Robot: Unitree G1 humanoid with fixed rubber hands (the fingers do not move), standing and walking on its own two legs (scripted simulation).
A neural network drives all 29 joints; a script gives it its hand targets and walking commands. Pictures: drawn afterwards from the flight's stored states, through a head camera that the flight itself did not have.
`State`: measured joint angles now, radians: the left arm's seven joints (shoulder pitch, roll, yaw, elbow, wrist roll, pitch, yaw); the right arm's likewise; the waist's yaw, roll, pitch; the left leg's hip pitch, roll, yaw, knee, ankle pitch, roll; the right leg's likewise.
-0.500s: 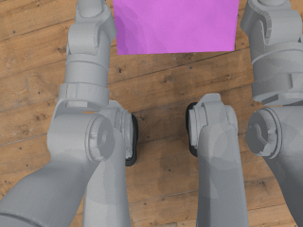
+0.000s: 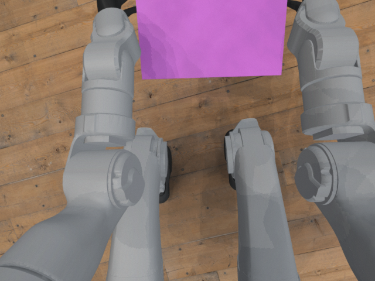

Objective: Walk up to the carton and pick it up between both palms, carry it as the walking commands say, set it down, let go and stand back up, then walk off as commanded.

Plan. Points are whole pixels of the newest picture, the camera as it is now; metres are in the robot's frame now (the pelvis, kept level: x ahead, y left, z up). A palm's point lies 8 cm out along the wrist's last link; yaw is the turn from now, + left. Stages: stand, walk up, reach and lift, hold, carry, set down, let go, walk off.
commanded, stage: reach and lift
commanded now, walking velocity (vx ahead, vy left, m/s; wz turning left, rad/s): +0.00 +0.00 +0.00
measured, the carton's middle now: (207, 14) +0.56 -0.04 -0.17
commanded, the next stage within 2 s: none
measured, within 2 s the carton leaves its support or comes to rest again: neither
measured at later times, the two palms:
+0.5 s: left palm (84, 5) +0.52 +0.12 -0.02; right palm out of the picture +0.51 -0.18 -0.02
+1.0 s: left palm out of the picture +0.50 +0.12 +0.06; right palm out of the picture +0.49 -0.18 +0.05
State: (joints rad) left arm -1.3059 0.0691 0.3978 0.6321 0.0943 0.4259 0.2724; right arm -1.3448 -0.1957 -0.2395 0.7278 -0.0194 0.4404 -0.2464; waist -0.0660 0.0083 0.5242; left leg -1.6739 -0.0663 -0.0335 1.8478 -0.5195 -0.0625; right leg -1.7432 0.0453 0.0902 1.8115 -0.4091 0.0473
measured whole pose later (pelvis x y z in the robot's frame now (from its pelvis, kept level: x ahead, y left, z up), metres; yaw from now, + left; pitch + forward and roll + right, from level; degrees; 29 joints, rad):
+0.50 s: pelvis +0.00 +0.01 +0.06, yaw +0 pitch +16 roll +1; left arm -1.20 0.03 0.36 0.58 0.09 0.44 0.30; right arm -1.24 -0.17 -0.25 0.68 -0.05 0.46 -0.22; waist -0.06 0.03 0.52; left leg -1.45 -0.08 -0.06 1.67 -0.49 -0.05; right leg -1.50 0.03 0.07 1.62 -0.40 0.05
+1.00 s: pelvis +0.00 +0.00 +0.11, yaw +0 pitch +10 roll +1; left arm -1.09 0.02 0.35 0.57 0.07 0.44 0.28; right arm -1.14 -0.13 -0.22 0.67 -0.03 0.45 -0.25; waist -0.04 0.02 0.52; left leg -1.19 -0.06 -0.07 1.46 -0.45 -0.05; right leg -1.24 0.03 0.07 1.43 -0.36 0.03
